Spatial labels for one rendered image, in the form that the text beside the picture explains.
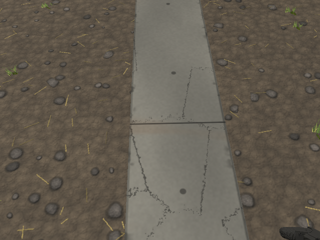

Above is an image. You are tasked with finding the right robot hand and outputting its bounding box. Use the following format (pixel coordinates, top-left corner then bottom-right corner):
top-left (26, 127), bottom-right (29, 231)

top-left (279, 226), bottom-right (320, 240)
